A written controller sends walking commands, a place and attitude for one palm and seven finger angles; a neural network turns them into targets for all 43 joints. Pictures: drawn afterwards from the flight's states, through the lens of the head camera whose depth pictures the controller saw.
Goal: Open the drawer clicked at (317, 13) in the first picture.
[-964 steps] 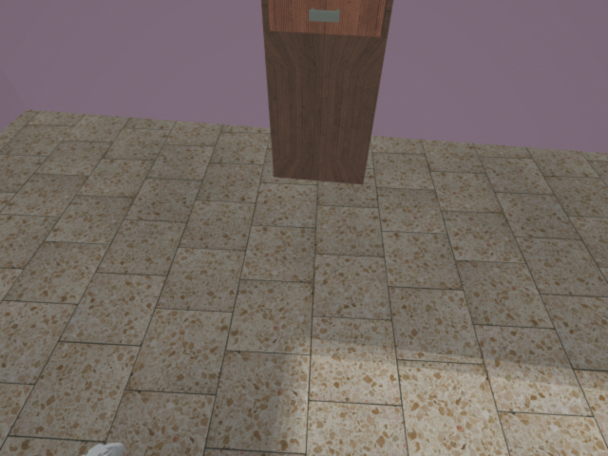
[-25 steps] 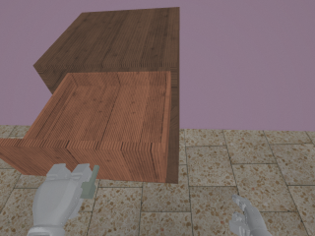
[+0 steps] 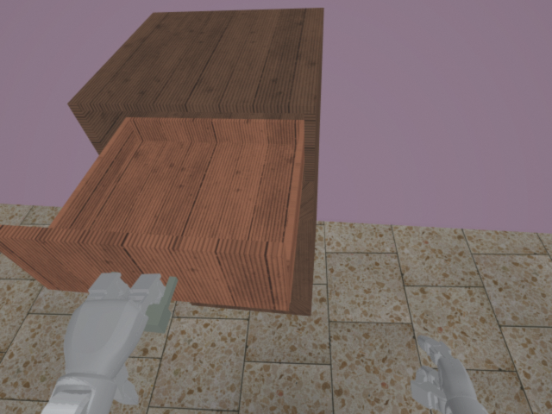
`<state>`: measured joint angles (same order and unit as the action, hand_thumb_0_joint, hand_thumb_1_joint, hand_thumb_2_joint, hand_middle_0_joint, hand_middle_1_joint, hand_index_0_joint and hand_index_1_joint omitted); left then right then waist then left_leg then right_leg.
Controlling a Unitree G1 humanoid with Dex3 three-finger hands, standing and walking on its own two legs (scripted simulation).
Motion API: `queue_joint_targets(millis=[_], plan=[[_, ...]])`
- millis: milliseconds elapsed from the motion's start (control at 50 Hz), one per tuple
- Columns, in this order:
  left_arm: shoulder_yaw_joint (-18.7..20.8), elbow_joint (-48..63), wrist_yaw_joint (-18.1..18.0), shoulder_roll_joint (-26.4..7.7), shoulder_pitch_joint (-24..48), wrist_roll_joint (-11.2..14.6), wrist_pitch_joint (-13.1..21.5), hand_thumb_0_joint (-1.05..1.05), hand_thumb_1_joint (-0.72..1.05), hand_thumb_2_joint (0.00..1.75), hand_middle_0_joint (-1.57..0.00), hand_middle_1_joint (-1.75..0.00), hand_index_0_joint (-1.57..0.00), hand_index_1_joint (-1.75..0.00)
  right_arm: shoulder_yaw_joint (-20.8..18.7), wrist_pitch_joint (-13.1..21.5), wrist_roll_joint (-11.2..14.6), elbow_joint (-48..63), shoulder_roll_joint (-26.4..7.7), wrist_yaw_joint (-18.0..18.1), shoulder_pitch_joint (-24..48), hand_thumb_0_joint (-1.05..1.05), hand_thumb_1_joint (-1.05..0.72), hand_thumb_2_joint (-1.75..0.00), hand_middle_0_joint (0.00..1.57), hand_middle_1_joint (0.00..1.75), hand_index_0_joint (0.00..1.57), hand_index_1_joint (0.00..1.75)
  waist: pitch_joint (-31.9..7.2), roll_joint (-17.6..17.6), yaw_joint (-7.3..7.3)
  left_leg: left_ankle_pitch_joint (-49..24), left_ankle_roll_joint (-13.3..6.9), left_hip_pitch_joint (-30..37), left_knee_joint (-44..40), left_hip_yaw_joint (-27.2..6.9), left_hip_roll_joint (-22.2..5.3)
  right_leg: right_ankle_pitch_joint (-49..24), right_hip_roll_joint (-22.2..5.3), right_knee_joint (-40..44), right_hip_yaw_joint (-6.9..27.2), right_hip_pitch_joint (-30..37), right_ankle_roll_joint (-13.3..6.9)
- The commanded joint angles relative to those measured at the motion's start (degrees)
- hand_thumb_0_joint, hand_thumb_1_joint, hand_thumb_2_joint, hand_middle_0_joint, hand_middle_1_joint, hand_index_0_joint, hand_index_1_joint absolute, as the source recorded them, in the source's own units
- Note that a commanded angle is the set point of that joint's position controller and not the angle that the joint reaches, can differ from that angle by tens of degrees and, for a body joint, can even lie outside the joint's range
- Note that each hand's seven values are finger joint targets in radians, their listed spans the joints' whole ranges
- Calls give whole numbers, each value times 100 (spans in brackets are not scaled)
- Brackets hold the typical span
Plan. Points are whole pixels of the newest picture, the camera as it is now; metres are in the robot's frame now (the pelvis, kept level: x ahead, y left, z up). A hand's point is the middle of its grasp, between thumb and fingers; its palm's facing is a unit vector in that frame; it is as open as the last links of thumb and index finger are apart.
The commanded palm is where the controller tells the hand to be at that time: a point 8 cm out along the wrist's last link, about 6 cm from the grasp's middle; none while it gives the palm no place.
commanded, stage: lift the hand off the handle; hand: left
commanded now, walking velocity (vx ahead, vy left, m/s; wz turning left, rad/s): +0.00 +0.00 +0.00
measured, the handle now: (135, 298) +0.24 +0.24 +0.05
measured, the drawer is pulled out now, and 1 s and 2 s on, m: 0.29 0.27 0.22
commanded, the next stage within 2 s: open the thumb to release the handle in 0.52 s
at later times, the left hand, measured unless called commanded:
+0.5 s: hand (131, 328) +0.20 +0.24 +0.04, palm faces -0.05 -0.10 -0.99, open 13.7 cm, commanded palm +0.18 +0.23 +0.14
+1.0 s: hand (134, 319) +0.22 +0.24 +0.04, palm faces +0.06 -0.07 -1.00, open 13.8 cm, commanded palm +0.21 +0.25 +0.08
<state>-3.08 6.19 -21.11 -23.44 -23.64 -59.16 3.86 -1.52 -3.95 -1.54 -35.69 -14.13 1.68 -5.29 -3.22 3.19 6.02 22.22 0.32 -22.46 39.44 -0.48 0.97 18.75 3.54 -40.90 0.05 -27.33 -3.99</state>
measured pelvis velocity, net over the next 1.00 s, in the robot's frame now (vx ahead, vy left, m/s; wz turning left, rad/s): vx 0.01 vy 0.01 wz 0.01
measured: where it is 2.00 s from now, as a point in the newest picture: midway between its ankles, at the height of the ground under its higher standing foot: outside the picture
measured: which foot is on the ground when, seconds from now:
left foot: down 0.00-1.00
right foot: down 0.00-1.00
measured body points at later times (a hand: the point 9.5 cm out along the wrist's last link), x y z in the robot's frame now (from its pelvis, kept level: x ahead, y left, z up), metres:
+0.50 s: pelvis +0.01 +0.01 +0.01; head +0.03 -0.03 +0.46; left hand +0.20 +0.24 +0.09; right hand +0.22 -0.21 -0.09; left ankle -0.02 +0.13 -0.72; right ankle +0.02 -0.07 -0.72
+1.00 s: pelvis +0.01 +0.01 +0.00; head +0.04 -0.02 +0.45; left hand +0.21 +0.24 +0.09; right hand +0.23 -0.18 -0.11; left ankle -0.02 +0.13 -0.72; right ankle +0.02 -0.07 -0.72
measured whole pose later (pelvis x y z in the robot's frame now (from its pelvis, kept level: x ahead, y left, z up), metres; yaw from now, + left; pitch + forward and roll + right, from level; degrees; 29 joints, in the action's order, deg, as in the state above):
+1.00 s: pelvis +0.01 +0.01 +0.00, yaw +1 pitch +6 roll +1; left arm -5.9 5.9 -21.2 -23.7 -19.5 -59.6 3.5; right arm -0.2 -4.8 -1.2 -36.8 -11.5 0.9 -4.4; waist -3.6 4.0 6.8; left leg 23.1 -0.6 -23.1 40.2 -0.7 1.8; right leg 19.6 2.7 -41.2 -0.1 -27.6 -3.0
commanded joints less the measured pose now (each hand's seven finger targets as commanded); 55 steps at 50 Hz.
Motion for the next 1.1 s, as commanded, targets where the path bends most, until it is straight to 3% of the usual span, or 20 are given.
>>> queue_joint_targets(millis=[0,40,100,140,180,260,360,380,540,600,620,680,700,720,780,900,920,940,1020,1080], plan=[[914,726,-273,-995,1312,59,-244,0,-50,30,-30,-120,-30,-120,-108,310,55,858,-407,65,838,0,-90,-90,20,30,20,30,-998,-360,-138,-784,-174,27,-355,68,224,-550,-292,917,658,736,206],[868,491,-232,-1019,1526,63,-292,0,-50,30,-30,-120,-30,-120,-95,310,77,809,-395,103,847,0,-90,-90,20,30,20,30,-892,-440,-122,-704,-187,-74,-397,76,225,-452,-311,943,653,746,221],[1019,441,-164,-1201,1473,70,-355,0,-50,30,-30,-120,-30,-120,-85,284,86,802,-404,136,858,0,-90,-90,20,30,20,30,-1140,-471,-23,-875,-180,-23,-452,87,233,-684,-308,942,710,1037,215],[787,592,-82,-980,1481,114,-383,0,-50,30,-30,-120,-30,-120,-60,275,108,836,-369,118,904,0,-90,-90,20,30,20,30,-1023,-357,-23,-906,-182,18,-527,98,227,-730,-318,965,664,1040,211],[947,936,-54,-1171,1391,118,-400,0,-50,30,-30,-120,-30,-120,-47,277,92,874,-359,109,955,0,-90,-90,20,30,20,30,-1197,-125,77,-1119,-180,150,-606,83,223,-953,-302,918,632,1253,177],[1067,1359,45,-1223,1240,217,-346,0,-50,30,-30,-120,-30,-120,-13,284,68,926,-342,102,978,0,-90,-90,20,30,20,30,-1074,-233,71,-1265,-192,274,-690,61,203,-1084,-296,1008,633,1340,183],[1069,2220,1,-1131,973,295,-179,0,-50,30,-30,-120,-30,-120,-28,360,45,1049,-350,44,926,0,-90,-90,20,30,20,30,-1193,229,83,-1587,-160,650,-745,49,167,-1245,-263,1035,535,1305,132],[998,2405,-12,-1080,1134,316,-145,0,-50,30,-30,-120,-30,-120,-26,370,35,1051,-359,24,900,0,-90,-90,20,30,20,30,-1195,172,8,-1614,-155,712,-733,32,161,-1256,-259,1040,519,1237,141],[1117,3620,-176,-1124,484,422,-113,0,-50,30,-30,-120,-30,-120,-80,470,14,1150,-448,-88,671,0,-90,-90,20,30,20,30,-1589,504,47,-2973,8,1142,-575,-6,-1,-1948,-236,792,354,1162,128],[1186,4014,-187,-1193,341,456,-143,0,-50,30,-30,-120,-30,-120,-77,494,6,1194,-483,-118,595,0,-90,-90,20,30,20,30,-1660,526,29,-3447,79,1321,-455,-53,-77,-2024,-227,768,354,1036,135],[1017,4171,-176,-1062,442,461,-128,0,-50,30,-30,-120,-30,-120,-63,507,1,1183,-464,-150,547,0,-90,-90,20,30,20,30,-1612,566,-35,-3447,103,1357,-425,-59,-95,-1895,-263,732,285,878,159],[928,3510,-179,-843,460,342,-38,0,-50,30,-28,-107,-28,-107,-119,483,-42,1072,-420,-164,445,0,-90,-90,20,30,20,30,-1326,136,-117,-3253,85,1196,-344,-96,-74,-1835,-201,656,241,624,152],[927,3393,-192,-820,489,338,-21,0,-50,30,-27,-102,-27,-102,-115,484,-40,1095,-428,-170,492,0,-90,-90,20,30,20,30,-1298,188,-129,-3152,82,1204,-318,-119,-66,-1797,-182,684,321,573,124],[991,3147,-233,-883,595,267,11,0,-50,30,-26,-98,-26,-98,-125,471,-66,1026,-402,-187,386,0,-90,-90,20,30,20,30,-1258,-31,-157,-2933,80,1111,-279,-115,-57,-1680,-206,631,328,466,135],[899,2583,-328,-804,1016,83,51,0,-50,30,-24,-84,-24,-84,-164,384,-79,960,-376,-155,481,0,-90,-90,20,30,20,30,-1268,0,-182,-2445,61,908,-277,-110,17,-1571,-181,552,310,414,101],[975,1007,-384,-931,1365,18,-249,0,-50,30,-19,-57,-19,-57,-114,224,40,798,-381,-47,727,0,-90,-90,20,30,20,30,-1109,-343,-183,-1479,-38,282,-346,-59,113,-1399,-169,602,348,583,120],[776,740,-359,-752,1506,-19,-315,0,-50,30,-19,-52,-19,-52,-99,198,52,757,-353,-36,706,0,-90,-90,20,30,20,30,-1112,-432,-198,-1383,-66,183,-336,-17,117,-1318,-204,577,304,559,156],[761,529,-321,-789,1665,36,-366,0,-50,30,-18,-48,-18,-48,-103,171,92,730,-368,-2,756,0,-90,-90,20,30,20,30,-949,-445,-200,-1243,-74,62,-390,-19,127,-1249,-202,633,305,573,157],[706,-310,-177,-907,1914,-22,-613,0,-50,30,-15,-30,-15,-30,-48,103,147,698,-373,95,803,0,-90,-90,20,30,20,30,-1140,-647,-69,-970,-124,-228,-448,97,193,-1032,-244,718,474,916,214],[734,-310,-38,-1047,2026,43,-697,0,-50,30,-15,-30,-15,-30,-26,76,193,749,-367,154,884,0,-90,-90,20,30,20,30,-1111,-386,18,-983,-134,-238,-581,131,229,-1039,-261,829,582,1173,199]])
